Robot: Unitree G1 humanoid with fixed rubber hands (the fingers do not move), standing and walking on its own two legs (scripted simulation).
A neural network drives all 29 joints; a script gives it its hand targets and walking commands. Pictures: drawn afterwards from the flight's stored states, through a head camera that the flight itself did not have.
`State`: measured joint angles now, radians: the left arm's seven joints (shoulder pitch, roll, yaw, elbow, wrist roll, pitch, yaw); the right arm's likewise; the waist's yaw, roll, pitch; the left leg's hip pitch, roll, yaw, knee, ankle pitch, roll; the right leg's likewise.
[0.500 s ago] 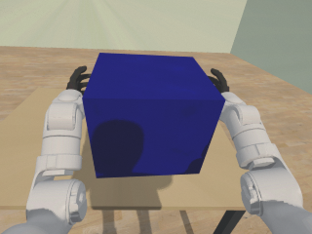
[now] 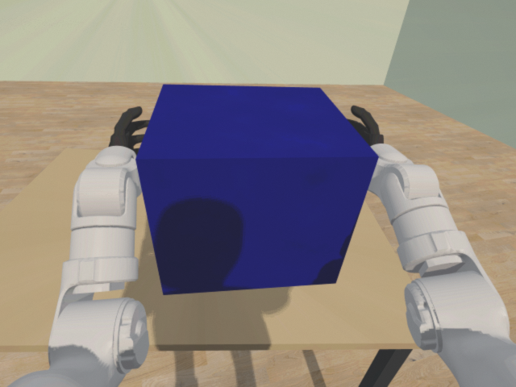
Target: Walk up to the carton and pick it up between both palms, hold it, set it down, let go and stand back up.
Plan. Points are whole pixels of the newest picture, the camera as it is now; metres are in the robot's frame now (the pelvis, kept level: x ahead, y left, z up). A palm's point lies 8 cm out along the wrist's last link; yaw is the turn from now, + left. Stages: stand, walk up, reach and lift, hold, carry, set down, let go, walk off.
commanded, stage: hold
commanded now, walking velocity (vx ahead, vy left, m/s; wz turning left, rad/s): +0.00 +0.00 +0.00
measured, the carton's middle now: (248, 182) +0.38 +0.01 +0.20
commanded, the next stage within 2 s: none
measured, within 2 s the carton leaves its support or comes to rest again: neither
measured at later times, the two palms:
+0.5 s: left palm (123, 151) +0.36 +0.19 +0.26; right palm (370, 151) +0.36 -0.17 +0.28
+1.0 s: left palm (122, 156) +0.36 +0.19 +0.25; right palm (366, 152) +0.37 -0.17 +0.27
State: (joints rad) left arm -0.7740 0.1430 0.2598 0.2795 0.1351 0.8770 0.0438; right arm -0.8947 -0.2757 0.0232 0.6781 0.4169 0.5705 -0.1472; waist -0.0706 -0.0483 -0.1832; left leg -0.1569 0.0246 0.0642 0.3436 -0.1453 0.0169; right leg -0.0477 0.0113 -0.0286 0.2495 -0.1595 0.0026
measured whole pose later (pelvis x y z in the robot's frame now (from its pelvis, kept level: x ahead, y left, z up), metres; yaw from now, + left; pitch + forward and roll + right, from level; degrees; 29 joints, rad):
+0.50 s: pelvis +0.00 -0.01 +0.00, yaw +0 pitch -2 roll -1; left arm -0.83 0.17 0.27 0.36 0.13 0.87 0.02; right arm -0.94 -0.27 0.02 0.72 0.41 0.59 -0.16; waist -0.06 -0.03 -0.20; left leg -0.17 0.03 0.05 0.35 -0.14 0.01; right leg -0.07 0.02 -0.04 0.27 -0.16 -0.01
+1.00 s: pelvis +0.00 -0.01 +0.00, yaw +1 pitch -2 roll -1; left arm -0.79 0.17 0.25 0.31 0.13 0.87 0.02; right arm -0.91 -0.27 0.03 0.69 0.43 0.59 -0.17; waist -0.08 -0.06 -0.19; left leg -0.17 0.03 0.05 0.36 -0.15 0.01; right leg -0.05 0.02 -0.04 0.25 -0.17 -0.01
